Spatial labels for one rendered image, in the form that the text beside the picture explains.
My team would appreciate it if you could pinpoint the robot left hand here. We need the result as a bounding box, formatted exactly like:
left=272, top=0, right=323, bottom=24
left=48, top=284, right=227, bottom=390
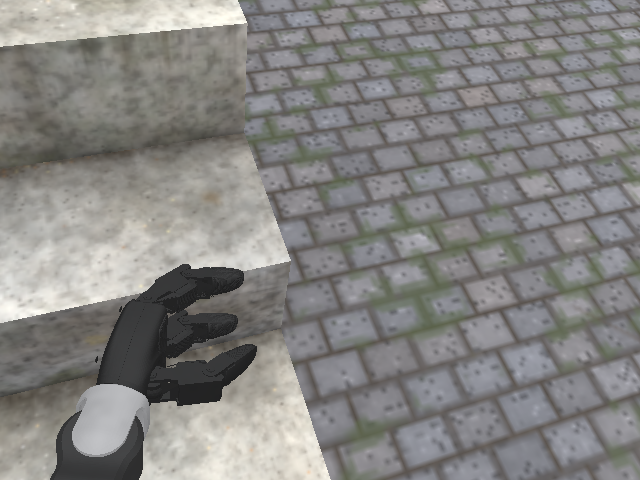
left=95, top=264, right=257, bottom=406

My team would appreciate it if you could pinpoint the robot left forearm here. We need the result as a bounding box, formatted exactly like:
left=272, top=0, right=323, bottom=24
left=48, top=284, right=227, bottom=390
left=50, top=384, right=150, bottom=480

